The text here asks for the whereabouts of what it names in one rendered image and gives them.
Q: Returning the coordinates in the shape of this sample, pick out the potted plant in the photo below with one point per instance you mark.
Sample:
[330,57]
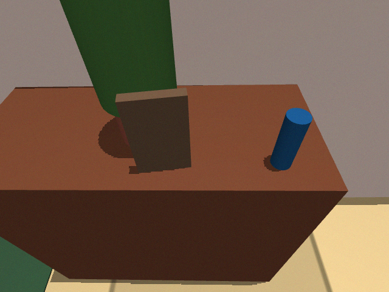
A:
[126,46]

